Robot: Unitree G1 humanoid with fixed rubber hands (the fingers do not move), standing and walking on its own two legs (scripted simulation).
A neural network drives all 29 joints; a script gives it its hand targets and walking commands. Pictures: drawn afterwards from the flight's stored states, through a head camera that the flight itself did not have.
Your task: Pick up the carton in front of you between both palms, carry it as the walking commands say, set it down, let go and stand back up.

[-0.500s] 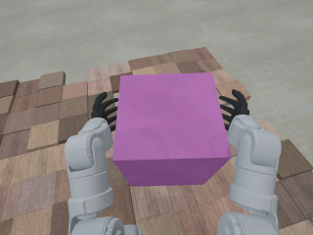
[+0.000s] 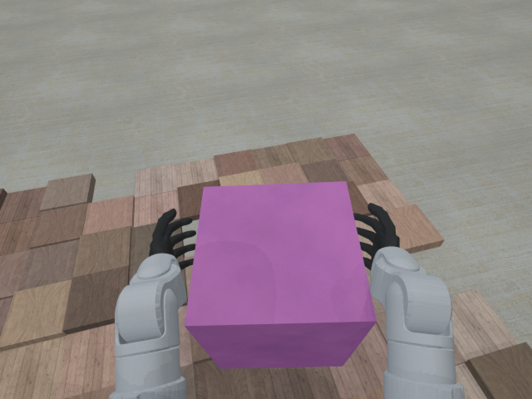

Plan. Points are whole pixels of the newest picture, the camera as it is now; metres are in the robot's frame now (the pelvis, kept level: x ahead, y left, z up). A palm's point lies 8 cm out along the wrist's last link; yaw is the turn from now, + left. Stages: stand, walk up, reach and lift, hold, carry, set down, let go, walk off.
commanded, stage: carry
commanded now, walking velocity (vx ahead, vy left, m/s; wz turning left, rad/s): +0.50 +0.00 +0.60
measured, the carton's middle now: (278, 282) +0.30 -0.02 +0.02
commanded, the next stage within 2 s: none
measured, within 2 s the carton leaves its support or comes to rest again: neither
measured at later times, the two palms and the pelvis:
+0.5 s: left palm (126, 161) +0.59 +0.27 +0.05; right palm (266, 136) +0.65 -0.03 +0.05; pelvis +0.30 +0.06 -0.02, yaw +11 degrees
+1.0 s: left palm (129, 70) +0.91 +0.31 +0.11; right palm (240, 52) +1.00 +0.01 +0.10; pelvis +0.63 +0.07 -0.02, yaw +13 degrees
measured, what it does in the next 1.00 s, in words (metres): walks ahead: right foot, then left foot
